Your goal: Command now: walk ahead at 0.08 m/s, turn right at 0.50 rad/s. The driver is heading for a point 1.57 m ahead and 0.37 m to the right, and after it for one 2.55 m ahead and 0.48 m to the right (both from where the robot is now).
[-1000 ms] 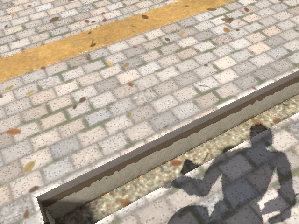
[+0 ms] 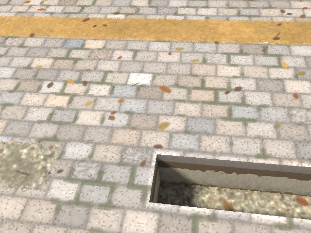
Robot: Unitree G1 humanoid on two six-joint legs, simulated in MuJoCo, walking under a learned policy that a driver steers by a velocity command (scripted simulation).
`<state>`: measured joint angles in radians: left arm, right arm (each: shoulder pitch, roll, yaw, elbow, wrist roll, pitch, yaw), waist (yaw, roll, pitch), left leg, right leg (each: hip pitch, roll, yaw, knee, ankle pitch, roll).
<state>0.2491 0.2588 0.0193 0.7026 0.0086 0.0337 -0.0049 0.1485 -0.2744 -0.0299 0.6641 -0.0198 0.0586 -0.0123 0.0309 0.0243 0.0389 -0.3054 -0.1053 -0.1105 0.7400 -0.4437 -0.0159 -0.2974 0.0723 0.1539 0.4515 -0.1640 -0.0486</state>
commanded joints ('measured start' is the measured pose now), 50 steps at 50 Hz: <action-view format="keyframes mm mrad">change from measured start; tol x32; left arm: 1 23 207 87 -54 -6 3 4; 27 -422 75 19 -253 24 -2 -122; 33 243 229 104 -22 30 -22 -50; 50 293 101 65 240 48 -222 21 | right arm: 1 -3 -104 -29 -72 -6 -20 -11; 27 411 -139 -28 152 -26 -153 -18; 50 -42 -80 -63 86 9 -107 71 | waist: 1 -17 -153 -131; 27 -147 65 175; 35 162 -73 -385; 50 22 -72 138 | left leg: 1 -180 6 23 111 -37 -21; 8 593 48 127 -530 173 56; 10 364 543 -508 -604 -342 130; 24 378 351 187 -638 212 90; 31 363 417 394 -170 1545 96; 32 206 432 362 63 1477 117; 34 -414 160 250 842 -28 65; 44 -157 201 108 225 358 99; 50 -736 165 94 115 663 147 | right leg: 1 227 -173 355 -157 -88 -140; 7 -221 -6 291 -190 -366 -12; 10 -637 55 38 501 -264 42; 21 -752 -100 -100 761 48 23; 27 -665 -113 -289 478 -46 -79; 31 -53 56 -362 369 -245 -183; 34 796 -386 532 -13 -593 -314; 41 -52 -225 -75 -254 80 -98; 45 150 -227 -239 -177 608 -51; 50 557 -253 -220 -152 116 -64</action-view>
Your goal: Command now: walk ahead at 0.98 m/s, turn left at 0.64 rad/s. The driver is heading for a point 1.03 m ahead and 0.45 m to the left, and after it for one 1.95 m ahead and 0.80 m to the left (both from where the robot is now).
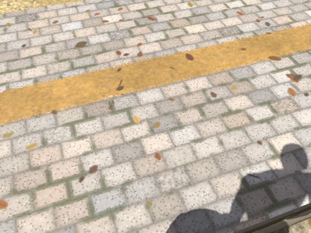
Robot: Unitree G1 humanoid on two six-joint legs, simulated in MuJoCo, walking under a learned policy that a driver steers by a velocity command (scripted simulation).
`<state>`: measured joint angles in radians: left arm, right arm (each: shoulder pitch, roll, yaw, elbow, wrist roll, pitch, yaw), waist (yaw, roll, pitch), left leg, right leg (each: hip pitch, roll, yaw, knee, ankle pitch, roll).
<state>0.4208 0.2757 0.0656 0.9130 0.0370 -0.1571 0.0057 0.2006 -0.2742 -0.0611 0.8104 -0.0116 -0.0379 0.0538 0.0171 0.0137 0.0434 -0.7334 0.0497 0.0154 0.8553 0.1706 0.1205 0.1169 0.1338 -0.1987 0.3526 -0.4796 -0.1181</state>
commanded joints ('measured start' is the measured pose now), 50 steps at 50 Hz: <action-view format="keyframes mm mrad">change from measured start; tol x64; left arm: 1 180 93 22 52 24 -41 14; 50 -129 147 21 -316 -8 40 6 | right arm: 1 -144 -71 -35 -88 3 -6 -3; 50 217 -321 -99 -207 -22 44 -44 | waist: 1 50 -66 162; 50 -167 69 -357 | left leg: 1 -472 11 -50 23 -52 17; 10 1318 -25 -146 -23 -397 463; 13 946 240 -934 -496 -714 411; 21 -243 -93 -250 -643 -702 194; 30 -371 -14 -54 812 -462 -15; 46 496 -188 217 -126 -440 98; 50 1213 188 -761 -516 -525 334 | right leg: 1 253 -355 144 -41 480 -3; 9 -529 -339 -3 484 1972 240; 11 -943 1 97 1574 88 302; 16 -616 -218 369 897 -192 119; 24 -60 -207 154 316 339 161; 29 -61 -664 1170 -197 -637 -6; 41 -118 -407 43 -287 359 82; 46 -71 -421 -64 273 1527 93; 50 -1015 -154 242 1283 113 161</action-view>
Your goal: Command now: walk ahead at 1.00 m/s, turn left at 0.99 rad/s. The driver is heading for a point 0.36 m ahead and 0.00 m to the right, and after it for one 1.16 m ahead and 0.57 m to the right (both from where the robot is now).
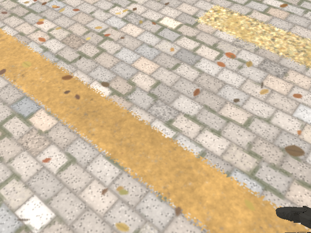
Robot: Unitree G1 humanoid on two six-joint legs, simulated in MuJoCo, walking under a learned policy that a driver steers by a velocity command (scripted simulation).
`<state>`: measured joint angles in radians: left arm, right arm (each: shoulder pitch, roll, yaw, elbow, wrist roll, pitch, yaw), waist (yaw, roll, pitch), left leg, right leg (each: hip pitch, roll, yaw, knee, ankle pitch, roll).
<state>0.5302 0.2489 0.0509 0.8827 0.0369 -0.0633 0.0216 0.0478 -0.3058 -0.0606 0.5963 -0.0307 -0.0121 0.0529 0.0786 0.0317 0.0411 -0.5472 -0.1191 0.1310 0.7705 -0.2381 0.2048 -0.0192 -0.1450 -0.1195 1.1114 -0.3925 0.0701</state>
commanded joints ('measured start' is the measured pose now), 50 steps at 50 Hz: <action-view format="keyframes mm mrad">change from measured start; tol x32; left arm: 1 -277 159 23 -295 -12 -68 -10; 50 -352 81 34 -244 -34 150 -86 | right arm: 1 357 -265 -96 42 11 11 -58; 50 146 -87 -15 52 -8 18 -99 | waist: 1 -200 -7 -231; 9 -30 -60 99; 19 -17 -377 -539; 36 -114 -153 -61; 39 -104 287 -20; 50 -111 142 -102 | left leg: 1 914 362 -833 -479 -64 235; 9 88 119 -403 -574 373 99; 16 446 127 -371 -165 806 -90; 19 25 -109 -291 751 -395 -192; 36 362 76 -116 -185 -67 -163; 39 285 539 -595 -613 -206 8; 50 427 422 -85 -403 303 -29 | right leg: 1 -904 71 199 451 71 -37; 16 -129 163 87 -620 578 -107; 19 468 -377 688 -505 1600 -368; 35 -414 -37 327 -793 283 -257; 39 -628 267 84 -292 -177 -107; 43 -525 156 122 73 -24 -63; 50 -405 131 40 -293 -59 -45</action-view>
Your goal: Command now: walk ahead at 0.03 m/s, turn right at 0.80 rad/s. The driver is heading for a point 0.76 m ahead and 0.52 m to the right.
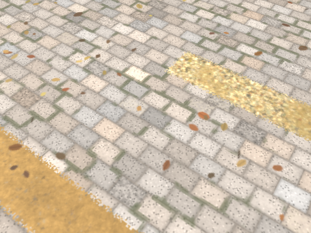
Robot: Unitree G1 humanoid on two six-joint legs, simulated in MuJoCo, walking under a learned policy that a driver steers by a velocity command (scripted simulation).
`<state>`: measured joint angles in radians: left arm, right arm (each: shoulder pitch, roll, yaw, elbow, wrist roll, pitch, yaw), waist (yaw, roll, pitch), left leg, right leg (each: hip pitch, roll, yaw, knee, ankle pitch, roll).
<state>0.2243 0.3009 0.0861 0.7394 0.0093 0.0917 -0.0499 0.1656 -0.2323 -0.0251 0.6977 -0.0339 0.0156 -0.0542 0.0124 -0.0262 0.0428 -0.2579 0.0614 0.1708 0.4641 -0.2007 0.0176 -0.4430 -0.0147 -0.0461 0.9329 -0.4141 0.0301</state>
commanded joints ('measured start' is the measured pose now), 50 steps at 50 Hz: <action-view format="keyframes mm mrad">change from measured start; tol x32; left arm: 1 -51 42 2 -112 -10 -4 -15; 50 100 173 24 -162 58 -63 21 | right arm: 1 38 -176 -59 -47 -6 -8 16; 50 165 -199 -52 -38 49 -20 45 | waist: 1 -51 210 -111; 7 80 -300 -39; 29 -110 269 -188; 50 76 -52 -240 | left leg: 1 144 256 -118 -77 271 151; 7 -460 -37 -103 584 -483 -98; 9 -467 0 -212 656 -307 -78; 27 132 -133 -244 -50 -36 -48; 30 365 389 -869 -263 -316 129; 37 191 196 -206 -138 564 134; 49 130 189 51 304 672 37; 50 -79 142 48 554 276 -16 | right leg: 1 48 11 -54 -157 -50 -14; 5 289 19 21 -540 176 -66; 7 342 -356 624 -606 695 -297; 14 317 -130 514 -756 -245 -253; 26 110 -20 641 -578 78 -225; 35 -197 24 86 238 27 -4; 47 33 30 -93 -248 124 -65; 50 510 -101 187 -529 475 -163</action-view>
